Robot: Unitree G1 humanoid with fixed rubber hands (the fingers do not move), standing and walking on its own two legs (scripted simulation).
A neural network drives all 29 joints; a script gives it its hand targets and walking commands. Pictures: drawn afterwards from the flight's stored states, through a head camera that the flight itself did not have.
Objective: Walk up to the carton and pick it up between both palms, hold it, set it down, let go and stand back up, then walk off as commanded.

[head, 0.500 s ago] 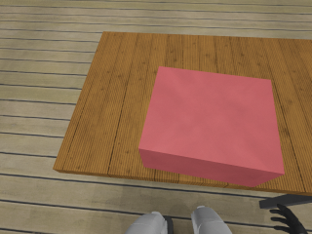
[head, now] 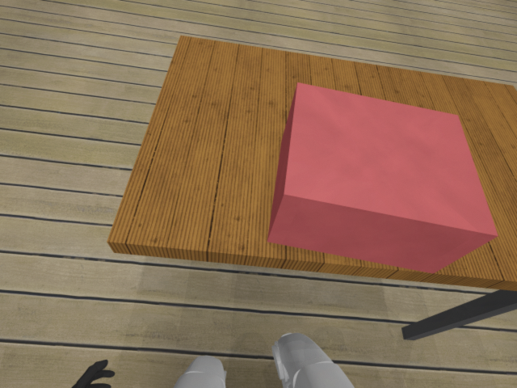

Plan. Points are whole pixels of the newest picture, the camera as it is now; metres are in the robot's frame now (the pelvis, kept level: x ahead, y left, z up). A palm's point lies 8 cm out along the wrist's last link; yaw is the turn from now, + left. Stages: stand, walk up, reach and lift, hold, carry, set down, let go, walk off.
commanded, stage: walk up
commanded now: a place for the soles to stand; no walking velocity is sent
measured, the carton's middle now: (364, 177) +0.42 -0.15 +0.06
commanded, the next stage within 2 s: none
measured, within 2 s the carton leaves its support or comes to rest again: neither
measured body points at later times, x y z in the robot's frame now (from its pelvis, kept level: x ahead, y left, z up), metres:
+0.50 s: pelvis -0.03 -0.19 +0.02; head +0.05 -0.20 +0.46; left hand +0.09 +0.12 -0.10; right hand +0.06 -0.51 -0.10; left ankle -0.02 +0.02 -0.57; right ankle +0.03 -0.26 -0.68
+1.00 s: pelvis -0.09 -0.17 +0.03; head -0.04 -0.20 +0.48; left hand +0.04 +0.15 -0.05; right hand -0.02 -0.48 -0.11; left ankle -0.07 +0.00 -0.66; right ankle +0.03 -0.26 -0.68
